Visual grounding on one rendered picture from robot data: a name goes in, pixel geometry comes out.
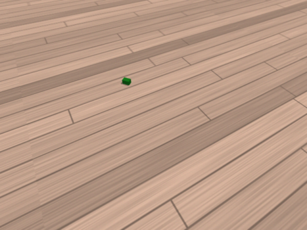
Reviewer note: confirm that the small box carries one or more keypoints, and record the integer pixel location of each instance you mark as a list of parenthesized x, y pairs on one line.
[(126, 81)]

